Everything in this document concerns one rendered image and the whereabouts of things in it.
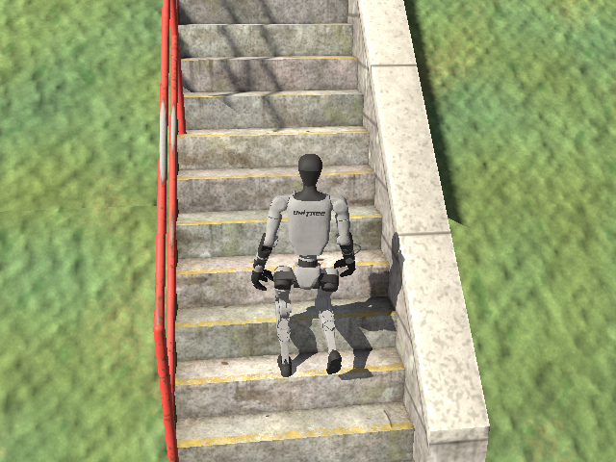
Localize stairs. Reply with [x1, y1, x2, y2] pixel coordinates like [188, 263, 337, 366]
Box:
[174, 0, 415, 462]

